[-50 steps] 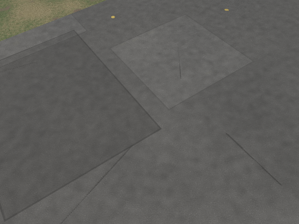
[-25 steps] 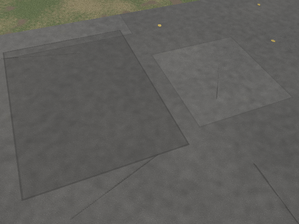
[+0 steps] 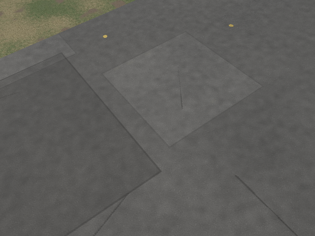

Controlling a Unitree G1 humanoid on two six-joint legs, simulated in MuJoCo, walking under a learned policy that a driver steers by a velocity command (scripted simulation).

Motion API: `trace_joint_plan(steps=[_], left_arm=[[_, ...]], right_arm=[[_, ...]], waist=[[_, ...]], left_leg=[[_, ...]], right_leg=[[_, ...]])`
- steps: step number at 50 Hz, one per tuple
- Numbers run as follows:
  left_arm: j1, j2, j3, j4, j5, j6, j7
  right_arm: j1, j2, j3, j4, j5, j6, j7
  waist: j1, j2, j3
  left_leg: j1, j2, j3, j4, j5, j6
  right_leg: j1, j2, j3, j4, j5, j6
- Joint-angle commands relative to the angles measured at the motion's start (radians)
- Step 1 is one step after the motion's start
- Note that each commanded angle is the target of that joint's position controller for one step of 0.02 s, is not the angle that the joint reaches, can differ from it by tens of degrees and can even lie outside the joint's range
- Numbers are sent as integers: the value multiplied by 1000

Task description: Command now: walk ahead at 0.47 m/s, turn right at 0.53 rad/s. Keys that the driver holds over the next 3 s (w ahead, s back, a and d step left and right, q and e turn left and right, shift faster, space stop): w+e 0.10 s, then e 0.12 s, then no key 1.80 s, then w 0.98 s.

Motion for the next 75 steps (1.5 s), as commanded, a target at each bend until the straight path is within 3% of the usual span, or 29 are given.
trace_joint_plan(steps=[1,5,7,10,11,12,13,14,15,16,17,19,21,24,27,29,30,31,32,33,35,39,46,58,75], left_arm=[[-13,198,58,-56,-6,-12,25],[55,200,64,-20,-18,-3,33],[59,200,69,-8,-19,11,41],[21,205,80,-23,-11,32,52],[-20,199,77,-45,-13,34,50],[-55,160,62,-79,-2,33,45],[100,46,32,-81,25,30,38],[227,121,33,-60,-3,28,30],[157,202,56,-44,-20,38,31],[35,224,61,-70,-19,49,35],[-23,211,60,-77,-10,60,41],[-21,151,48,-89,-1,77,42],[-9,86,26,-87,8,79,44],[-41,88,18,-88,15,77,39],[-79,110,25,-92,17,91,28],[-126,116,26,-115,38,95,27],[-151,163,30,-144,46,94,34],[-226,196,30,-151,44,95,37],[-250,141,20,-152,44,87,28],[-258,113,12,-146,52,78,22],[-254,110,8,-141,48,62,16],[-203,111,9,-129,32,50,23],[-202,91,12,-118,27,50,19],[-178,88,23,-34,25,43,21],[-159,81,18,121,19,42,36]], right_arm=[[-131,-39,-5,-90,1,-12,-1],[-259,-33,3,-123,16,-22,15],[-277,-50,-4,-132,11,-29,20],[-184,-94,-26,-108,5,-37,14],[-85,-115,-37,-87,-3,-40,5],[55,-150,-44,-69,-21,-43,-1],[127,-205,-48,-57,-36,-33,-7],[161,-171,-44,-38,-8,-15,4],[90,-107,-29,-74,1,2,0],[24,-59,-11,-80,4,15,-6],[-16,-33,4,-72,2,22,-5],[-56,-44,5,-41,-13,24,-2],[-93,-51,3,-16,-15,21,1],[-96,-95,-10,11,2,34,-4],[-108,-100,-4,26,15,56,-5],[-83,-44,22,47,13,61,0],[-43,-9,37,57,-6,60,5],[50,9,39,69,-8,61,4],[19,-20,35,81,-12,69,-5],[-6,-37,29,82,-10,74,-9],[12,-58,25,104,-12,80,-19],[19,-50,28,136,-2,64,-17],[18,-54,27,187,7,79,-28],[7,-65,20,275,10,103,-51],[31,-44,19,378,9,104,-65]], waist=[[-1,-107,21],[42,-121,41],[36,-125,46],[-15,-169,-24],[-73,-173,-92],[-139,-140,-235],[-66,147,-401],[-53,293,-553],[-73,139,-443],[-81,61,-295],[-69,12,-196],[-15,50,-115],[10,79,-108],[-5,94,-173],[1,73,-149],[5,49,-91],[-20,-51,-75],[-110,-201,-68],[-79,-199,-43],[-73,-186,-1],[-68,-166,22],[-51,-75,-33],[-55,-41,-62],[-62,-46,-41],[-62,-40,2]], left_leg=[[-36,-36,15,-200,163,-29],[33,-69,6,-370,260,-20],[65,-89,-4,-438,265,1],[213,-115,-3,-463,187,46],[355,-105,18,-508,260,72],[623,14,-61,-464,428,132],[988,302,-345,-347,860,272],[1098,427,-642,-396,687,396],[962,364,-538,-455,516,358],[813,299,-388,-477,482,313],[667,245,-297,-504,518,297],[453,183,-195,-565,515,278],[357,158,-114,-591,606,285],[367,171,-83,-593,578,289],[308,153,-79,-594,174,246],[216,97,-72,-577,-150,153],[177,38,-27,-502,-271,81],[277,-38,62,-467,-257,31],[386,-38,62,-449,-167,8],[401,-37,62,-448,-122,4],[391,-22,48,-463,-90,12],[385,-9,36,-470,-13,20],[436,-1,33,-448,73,14],[475,3,29,-461,77,13],[456,-8,39,-501,11,8]], right_leg=[[-3,-182,169,-128,291,-129],[-2,-193,211,-105,245,-108],[40,-195,238,-41,337,-83],[92,-184,276,119,576,-34],[81,-144,259,234,667,1],[-21,-96,242,447,550,38],[-300,44,166,795,-244,102],[-447,64,165,1036,-512,129],[-480,-3,170,1096,-419,148],[-503,-33,104,1065,-353,160],[-487,-57,83,1016,-323,169],[-360,-96,62,855,-288,164],[-252,-97,15,659,-275,168],[-132,-104,-12,455,-100,156],[-12,-85,-39,281,45,120],[74,-101,-7,148,92,76],[92,-215,127,68,169,34],[-67,-275,180,36,-6,-31],[-186,-224,163,-7,-239,-25],[-222,-185,138,-12,-305,8],[-210,-151,102,22,-197,45],[-96,-134,68,117,84,46],[-66,-120,48,143,253,34],[-65,-107,28,114,270,41],[-72,-91,6,66,146,50]])
Next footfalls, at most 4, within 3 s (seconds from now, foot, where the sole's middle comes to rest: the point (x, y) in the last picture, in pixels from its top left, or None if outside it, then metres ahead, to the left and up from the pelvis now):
0.24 left None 0.35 0.10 -0.79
0.60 right None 0.29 -0.14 -0.79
2.72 right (230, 188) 0.69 -0.21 -0.79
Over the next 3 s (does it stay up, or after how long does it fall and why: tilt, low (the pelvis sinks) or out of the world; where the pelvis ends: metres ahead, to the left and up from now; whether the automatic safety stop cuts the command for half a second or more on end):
stays up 0.68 -0.13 0.00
